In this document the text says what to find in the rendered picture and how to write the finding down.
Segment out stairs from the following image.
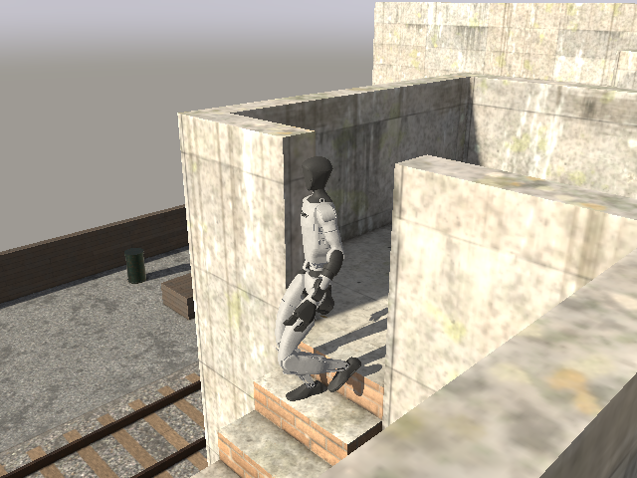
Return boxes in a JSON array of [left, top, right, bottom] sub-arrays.
[[190, 342, 384, 478]]

